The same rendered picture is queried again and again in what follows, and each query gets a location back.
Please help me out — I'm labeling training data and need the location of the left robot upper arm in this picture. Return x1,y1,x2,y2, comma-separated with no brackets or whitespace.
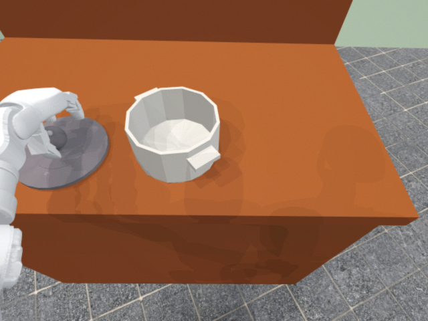
0,225,23,321

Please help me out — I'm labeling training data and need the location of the knob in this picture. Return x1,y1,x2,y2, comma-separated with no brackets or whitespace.
45,126,67,150

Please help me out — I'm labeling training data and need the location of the robot left hand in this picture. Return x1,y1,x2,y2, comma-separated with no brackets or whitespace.
2,88,84,159

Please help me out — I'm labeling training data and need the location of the table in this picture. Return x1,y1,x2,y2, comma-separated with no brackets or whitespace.
0,0,419,284

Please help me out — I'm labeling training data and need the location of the left robot forearm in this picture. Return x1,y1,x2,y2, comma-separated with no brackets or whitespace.
0,99,41,225

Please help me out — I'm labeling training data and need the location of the lid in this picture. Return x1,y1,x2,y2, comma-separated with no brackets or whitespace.
18,116,109,190

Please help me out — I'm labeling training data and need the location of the pot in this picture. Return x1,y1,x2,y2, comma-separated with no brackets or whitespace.
125,87,221,183

